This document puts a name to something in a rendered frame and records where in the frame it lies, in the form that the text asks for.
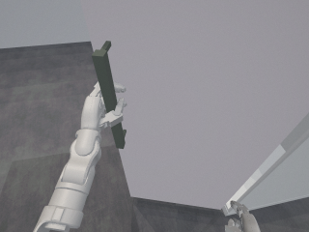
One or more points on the fridge door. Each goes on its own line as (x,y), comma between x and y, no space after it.
(212,89)

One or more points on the handle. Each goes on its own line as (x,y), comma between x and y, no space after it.
(106,85)

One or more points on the robot right hand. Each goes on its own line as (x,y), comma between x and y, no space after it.
(247,222)

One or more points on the robot left hand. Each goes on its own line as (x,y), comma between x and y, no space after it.
(93,110)

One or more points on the robot left forearm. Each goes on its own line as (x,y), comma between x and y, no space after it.
(64,210)

